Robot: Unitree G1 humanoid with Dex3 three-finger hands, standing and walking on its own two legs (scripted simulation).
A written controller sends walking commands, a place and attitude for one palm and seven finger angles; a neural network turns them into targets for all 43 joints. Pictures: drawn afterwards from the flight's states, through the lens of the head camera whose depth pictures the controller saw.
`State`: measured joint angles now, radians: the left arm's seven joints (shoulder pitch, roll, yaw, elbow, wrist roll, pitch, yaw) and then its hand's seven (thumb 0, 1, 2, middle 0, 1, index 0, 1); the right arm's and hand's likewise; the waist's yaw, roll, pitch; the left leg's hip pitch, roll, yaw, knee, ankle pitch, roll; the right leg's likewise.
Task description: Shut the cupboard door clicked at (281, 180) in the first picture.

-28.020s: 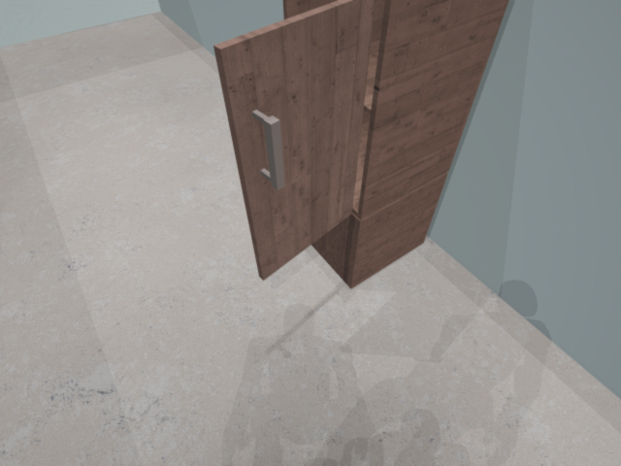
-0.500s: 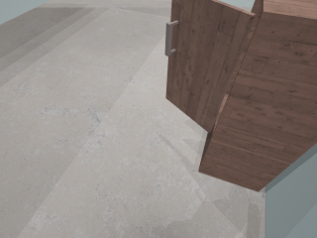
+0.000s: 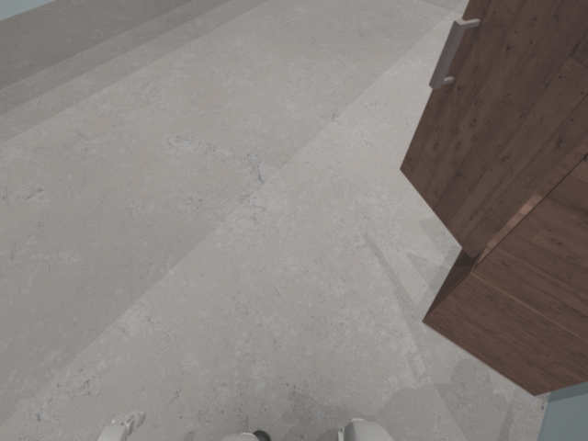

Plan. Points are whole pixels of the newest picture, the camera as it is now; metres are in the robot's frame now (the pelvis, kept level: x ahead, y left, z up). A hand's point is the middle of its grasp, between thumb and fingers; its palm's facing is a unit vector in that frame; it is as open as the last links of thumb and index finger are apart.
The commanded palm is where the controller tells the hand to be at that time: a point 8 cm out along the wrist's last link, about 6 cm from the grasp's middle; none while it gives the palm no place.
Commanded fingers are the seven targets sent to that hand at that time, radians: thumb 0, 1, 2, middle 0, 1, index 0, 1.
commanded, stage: walk to a spot facing it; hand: left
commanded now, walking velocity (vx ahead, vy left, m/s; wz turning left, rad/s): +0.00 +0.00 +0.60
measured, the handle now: (453, 55) +0.84 -0.32 +0.06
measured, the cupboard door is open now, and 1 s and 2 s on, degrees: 61 61 61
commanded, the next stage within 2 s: turn to face it in 1.68 s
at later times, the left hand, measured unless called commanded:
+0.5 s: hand out of the picture -0.01 +0.16 -0.17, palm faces +0.36 -0.90 -0.25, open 7.4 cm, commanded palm none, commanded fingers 0.00 0.90 0.90 -0.20 -0.30 -0.20 -0.30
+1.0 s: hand (128, 422) +0.16 +0.25 -0.15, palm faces +0.51 -0.82 -0.27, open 7.4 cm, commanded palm none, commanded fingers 0.00 0.90 0.90 -0.20 -0.30 -0.20 -0.30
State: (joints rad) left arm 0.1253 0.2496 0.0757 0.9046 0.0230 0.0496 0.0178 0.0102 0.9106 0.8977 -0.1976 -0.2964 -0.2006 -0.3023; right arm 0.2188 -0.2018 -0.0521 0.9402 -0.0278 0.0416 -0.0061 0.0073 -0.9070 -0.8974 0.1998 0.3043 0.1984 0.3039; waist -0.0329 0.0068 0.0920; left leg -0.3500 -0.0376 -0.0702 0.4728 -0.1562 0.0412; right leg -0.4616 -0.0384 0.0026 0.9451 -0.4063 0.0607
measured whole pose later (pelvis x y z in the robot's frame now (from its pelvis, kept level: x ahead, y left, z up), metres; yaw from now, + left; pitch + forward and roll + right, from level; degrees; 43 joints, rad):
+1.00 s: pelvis +0.15 +0.01 -0.02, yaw +35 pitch +1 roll +1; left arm 0.12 0.22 0.06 0.85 0.03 -0.03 -0.04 0.01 0.91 0.90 -0.20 -0.30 -0.20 -0.30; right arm 0.36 -0.23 -0.06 1.01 -0.01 0.01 0.01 0.01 -0.91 -0.90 0.20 0.30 0.20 0.30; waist -0.04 0.05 0.09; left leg -0.12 0.01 -0.10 0.70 -0.52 0.01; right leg -0.45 -0.06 -0.09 0.66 -0.23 0.01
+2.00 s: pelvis +0.45 +0.30 -0.02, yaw +59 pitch +0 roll +0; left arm 0.13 0.17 0.03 0.90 0.03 -0.03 0.00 0.01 0.91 0.90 -0.20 -0.30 -0.20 -0.30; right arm 0.33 -0.18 -0.04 1.03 -0.01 -0.02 -0.02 0.01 -0.91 -0.90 0.20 0.30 0.20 0.30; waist -0.03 0.03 0.06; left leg -0.12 -0.02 0.00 0.64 -0.47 0.01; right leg -0.39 0.00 -0.06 0.58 -0.20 -0.03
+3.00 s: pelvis +0.47 +0.37 -0.01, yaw +26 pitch +0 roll -1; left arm 0.13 0.22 0.05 0.86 0.02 0.03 -0.01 0.01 0.91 0.90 -0.20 -0.30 -0.20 -0.30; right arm 0.24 -0.27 -0.07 0.95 -0.01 0.07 -0.02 0.01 -0.91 -0.90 0.20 0.30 0.20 0.30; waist -0.03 0.06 0.11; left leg -0.41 0.11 0.08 1.11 -0.53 -0.07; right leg -0.29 0.01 -0.05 0.61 -0.31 -0.02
